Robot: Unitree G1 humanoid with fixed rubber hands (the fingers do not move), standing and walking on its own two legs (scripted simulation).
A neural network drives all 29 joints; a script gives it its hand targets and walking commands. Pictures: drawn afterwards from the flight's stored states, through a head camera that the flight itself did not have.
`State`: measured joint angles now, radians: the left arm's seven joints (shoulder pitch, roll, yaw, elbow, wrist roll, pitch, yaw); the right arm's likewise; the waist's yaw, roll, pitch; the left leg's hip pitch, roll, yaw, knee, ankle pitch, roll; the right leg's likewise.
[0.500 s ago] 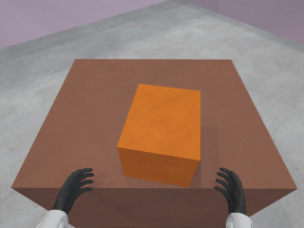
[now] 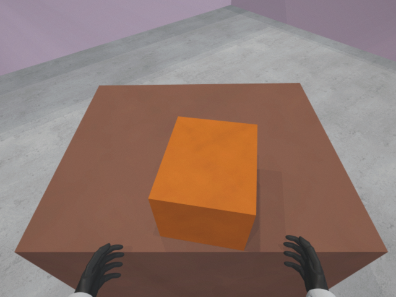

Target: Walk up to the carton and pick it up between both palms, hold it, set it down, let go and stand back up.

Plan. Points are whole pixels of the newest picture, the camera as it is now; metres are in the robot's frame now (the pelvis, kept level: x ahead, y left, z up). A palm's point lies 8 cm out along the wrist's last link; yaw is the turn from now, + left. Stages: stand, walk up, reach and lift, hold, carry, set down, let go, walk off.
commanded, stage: set down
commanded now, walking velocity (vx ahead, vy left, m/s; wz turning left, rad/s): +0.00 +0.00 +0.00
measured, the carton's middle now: (209, 180) +0.39 +0.00 -0.03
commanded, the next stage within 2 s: let go in 0.70 s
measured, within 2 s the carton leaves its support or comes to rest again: neither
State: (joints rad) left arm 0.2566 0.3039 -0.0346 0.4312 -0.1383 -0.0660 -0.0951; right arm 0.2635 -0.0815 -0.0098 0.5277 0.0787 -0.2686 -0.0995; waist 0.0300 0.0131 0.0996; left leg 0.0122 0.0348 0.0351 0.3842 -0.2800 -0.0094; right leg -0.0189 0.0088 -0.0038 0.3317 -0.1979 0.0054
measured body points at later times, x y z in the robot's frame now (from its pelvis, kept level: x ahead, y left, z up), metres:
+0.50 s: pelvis -0.01 -0.01 +0.00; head -0.02 +0.01 +0.45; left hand +0.15 +0.22 -0.08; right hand +0.18 -0.20 -0.05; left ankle -0.04 +0.12 -0.74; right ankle +0.00 -0.13 -0.74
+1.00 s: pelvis -0.02 -0.01 +0.00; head -0.03 +0.00 +0.45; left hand +0.14 +0.21 -0.09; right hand +0.18 -0.21 -0.05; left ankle -0.04 +0.12 -0.74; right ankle +0.00 -0.13 -0.74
